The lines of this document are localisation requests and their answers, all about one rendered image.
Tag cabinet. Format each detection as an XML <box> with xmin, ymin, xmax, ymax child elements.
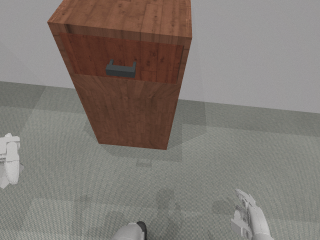
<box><xmin>47</xmin><ymin>0</ymin><xmax>192</xmax><ymax>150</ymax></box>

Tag left robot hand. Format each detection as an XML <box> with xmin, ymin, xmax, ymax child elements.
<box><xmin>0</xmin><ymin>133</ymin><xmax>24</xmax><ymax>189</ymax></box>

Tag right robot hand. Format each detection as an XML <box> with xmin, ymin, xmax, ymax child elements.
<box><xmin>231</xmin><ymin>189</ymin><xmax>271</xmax><ymax>240</ymax></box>

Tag drawer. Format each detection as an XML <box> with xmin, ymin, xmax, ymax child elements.
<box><xmin>59</xmin><ymin>32</ymin><xmax>183</xmax><ymax>84</ymax></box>

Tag left robot thigh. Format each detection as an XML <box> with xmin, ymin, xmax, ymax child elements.
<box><xmin>110</xmin><ymin>225</ymin><xmax>145</xmax><ymax>240</ymax></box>

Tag left robot foot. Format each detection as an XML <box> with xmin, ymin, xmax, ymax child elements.
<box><xmin>136</xmin><ymin>221</ymin><xmax>147</xmax><ymax>240</ymax></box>

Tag handle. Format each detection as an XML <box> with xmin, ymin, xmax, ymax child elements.
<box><xmin>105</xmin><ymin>59</ymin><xmax>137</xmax><ymax>78</ymax></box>

